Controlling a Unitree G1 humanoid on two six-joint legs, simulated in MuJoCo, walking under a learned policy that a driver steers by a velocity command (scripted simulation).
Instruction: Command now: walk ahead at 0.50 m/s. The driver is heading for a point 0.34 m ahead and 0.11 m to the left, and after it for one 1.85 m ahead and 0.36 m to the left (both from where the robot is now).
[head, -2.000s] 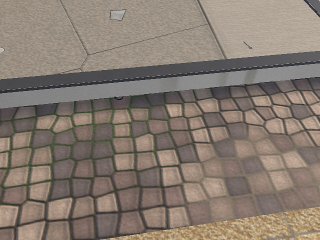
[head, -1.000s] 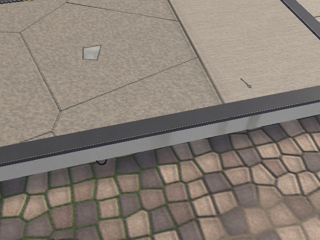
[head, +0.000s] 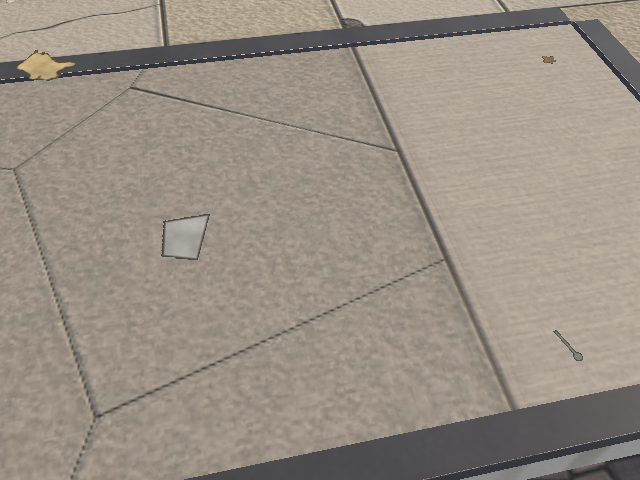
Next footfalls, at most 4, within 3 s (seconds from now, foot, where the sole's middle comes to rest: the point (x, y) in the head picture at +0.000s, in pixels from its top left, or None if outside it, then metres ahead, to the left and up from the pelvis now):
0.12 right None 0.21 -0.10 -0.78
0.68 left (254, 455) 0.49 0.11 -0.66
1.36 right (362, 410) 0.57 -0.10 -0.66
1.92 right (326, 287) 0.87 -0.04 -0.66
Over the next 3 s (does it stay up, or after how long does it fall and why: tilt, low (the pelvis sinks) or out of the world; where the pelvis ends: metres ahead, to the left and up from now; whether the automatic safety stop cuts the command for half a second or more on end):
stays up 1.21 0.20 0.11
